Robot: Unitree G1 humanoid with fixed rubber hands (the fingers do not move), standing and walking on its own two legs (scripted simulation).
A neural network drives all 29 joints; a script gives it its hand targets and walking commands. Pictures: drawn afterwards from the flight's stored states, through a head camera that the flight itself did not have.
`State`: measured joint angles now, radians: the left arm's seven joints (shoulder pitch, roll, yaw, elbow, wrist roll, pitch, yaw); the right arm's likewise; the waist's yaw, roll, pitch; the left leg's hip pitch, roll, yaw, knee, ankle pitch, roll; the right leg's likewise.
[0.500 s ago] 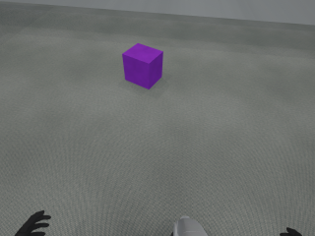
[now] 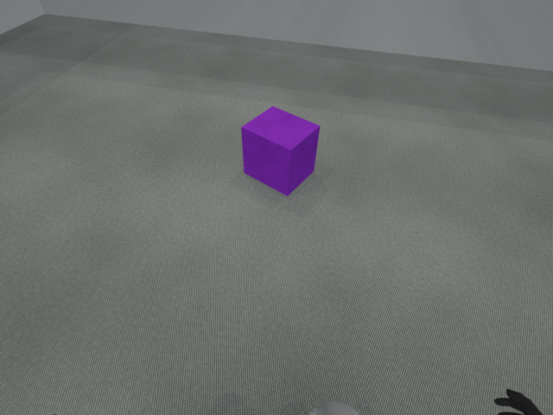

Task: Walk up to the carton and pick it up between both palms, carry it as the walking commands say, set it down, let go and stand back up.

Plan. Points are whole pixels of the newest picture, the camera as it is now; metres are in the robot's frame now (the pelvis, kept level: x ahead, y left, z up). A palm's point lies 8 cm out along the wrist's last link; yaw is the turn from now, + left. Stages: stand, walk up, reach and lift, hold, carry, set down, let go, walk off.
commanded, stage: walk up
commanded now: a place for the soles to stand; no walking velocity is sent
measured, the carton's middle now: (280, 150) +1.43 -0.01 -0.59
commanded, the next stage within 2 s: none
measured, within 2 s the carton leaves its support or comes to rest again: neither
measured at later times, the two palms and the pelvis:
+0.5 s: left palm (76, 329) +0.26 +0.35 -0.09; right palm (461, 273) +0.38 -0.35 -0.07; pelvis +0.23 -0.01 -0.01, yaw +0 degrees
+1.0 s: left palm (106, 229) +0.47 +0.36 -0.07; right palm (429, 199) +0.58 -0.35 -0.07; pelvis +0.44 -0.01 +0.00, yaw +0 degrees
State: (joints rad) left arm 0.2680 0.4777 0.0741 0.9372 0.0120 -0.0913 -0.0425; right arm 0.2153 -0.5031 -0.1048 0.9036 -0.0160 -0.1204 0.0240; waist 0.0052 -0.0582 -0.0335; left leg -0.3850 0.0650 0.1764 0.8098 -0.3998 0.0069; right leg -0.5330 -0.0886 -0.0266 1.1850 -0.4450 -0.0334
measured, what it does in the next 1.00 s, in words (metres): walks ahead: right foot, then left foot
